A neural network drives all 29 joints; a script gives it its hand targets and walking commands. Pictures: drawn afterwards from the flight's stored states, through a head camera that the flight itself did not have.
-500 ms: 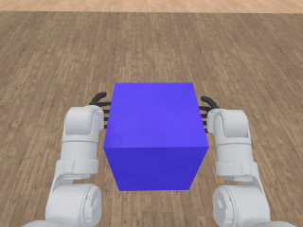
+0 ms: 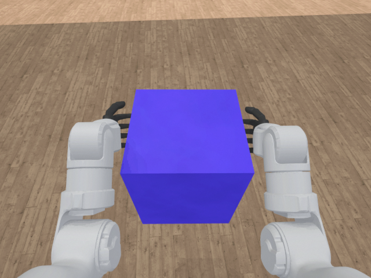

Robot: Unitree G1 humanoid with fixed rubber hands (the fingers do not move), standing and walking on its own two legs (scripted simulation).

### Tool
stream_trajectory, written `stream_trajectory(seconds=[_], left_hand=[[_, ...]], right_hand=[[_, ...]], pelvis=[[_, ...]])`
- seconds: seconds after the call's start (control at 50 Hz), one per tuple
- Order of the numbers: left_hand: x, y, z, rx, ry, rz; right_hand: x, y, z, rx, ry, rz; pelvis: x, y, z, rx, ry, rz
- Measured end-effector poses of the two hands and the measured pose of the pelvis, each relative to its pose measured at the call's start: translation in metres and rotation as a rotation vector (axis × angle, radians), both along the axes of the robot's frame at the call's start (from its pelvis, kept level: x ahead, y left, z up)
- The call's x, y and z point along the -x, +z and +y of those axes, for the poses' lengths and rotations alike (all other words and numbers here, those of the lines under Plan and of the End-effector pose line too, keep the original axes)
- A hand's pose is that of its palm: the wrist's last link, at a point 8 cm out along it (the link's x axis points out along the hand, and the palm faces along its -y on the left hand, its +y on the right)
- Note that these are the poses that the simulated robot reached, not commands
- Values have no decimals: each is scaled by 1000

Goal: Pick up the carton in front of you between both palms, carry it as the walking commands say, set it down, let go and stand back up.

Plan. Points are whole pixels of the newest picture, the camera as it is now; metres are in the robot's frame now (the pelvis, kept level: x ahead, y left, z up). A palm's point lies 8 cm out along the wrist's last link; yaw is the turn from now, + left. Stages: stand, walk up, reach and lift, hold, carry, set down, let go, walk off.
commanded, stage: carry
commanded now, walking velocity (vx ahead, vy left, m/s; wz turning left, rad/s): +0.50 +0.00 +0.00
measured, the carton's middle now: (185, 161) +0.35 +0.00 +0.07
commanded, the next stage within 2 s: none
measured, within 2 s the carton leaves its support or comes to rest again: neither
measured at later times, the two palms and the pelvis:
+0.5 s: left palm (133, 69) +0.62 +0.14 +0.15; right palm (239, 72) +0.59 -0.16 +0.16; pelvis +0.23 +0.02 +0.00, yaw -3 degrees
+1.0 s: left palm (146, 18) +0.90 +0.12 +0.20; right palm (229, 17) +0.91 -0.18 +0.20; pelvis +0.53 -0.03 +0.04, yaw -2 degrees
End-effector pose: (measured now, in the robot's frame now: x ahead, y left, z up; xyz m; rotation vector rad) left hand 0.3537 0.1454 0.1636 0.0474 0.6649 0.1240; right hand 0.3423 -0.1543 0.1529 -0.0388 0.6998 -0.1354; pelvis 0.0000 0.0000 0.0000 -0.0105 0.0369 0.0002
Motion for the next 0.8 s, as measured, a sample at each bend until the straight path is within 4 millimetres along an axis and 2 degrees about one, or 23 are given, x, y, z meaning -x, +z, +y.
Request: stream_trajectory(seconds=[0.08, 0.18, 0.26, 0.36, 0.46, 0.52, 0.58, 0.68, 0.8], left_hand=[[-30, 16, -13, -3, 9, -36], [-63, 17, -14, 2, 32, 26], [-100, 19, -10, 2, 43, 39], [-162, 16, -3, 7, 40, 32], [-242, -2, -1, 40, -14, 28], [-282, -13, -9, 51, -57, 69], [-315, -15, -18, 62, -79, 102], [-370, 3, -25, 90, -80, 43], [-441, 37, -26, 99, -49, -53]], right_hand=[[-35, 17, -12, -5, 7, -36], [-79, 27, -14, -20, 8, 23], [-119, 30, -11, -33, 7, 36], [-178, 25, -4, -47, -12, 27], [-237, 11, -1, -16, -66, 18], [-258, -2, -7, 1, -117, 53], [-278, -6, -14, -13, -160, 82], [-330, 13, -21, -37, -198, 19], [-414, 50, -24, -41, -170, -77]], pelvis=[[-23, -5, -13, 9, 0, 10], [-56, 7, -20, -22, -19, 26], [-90, 11, -18, -24, -30, 34], [-144, 8, -7, -22, -49, 41], [-210, -5, 12, -44, -63, 20], [-239, 4, 21, -33, -62, 17], [-266, 18, 27, -18, -64, 24], [-315, 34, 27, -2, -65, 41], [-392, 42, 13, 1, -52, 63]])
